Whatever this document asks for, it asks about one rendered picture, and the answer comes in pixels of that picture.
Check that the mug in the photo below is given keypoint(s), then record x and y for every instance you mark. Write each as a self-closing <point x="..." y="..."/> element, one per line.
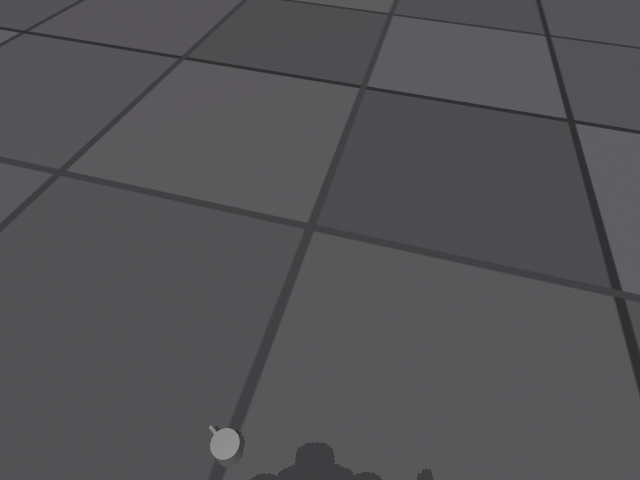
<point x="226" y="446"/>

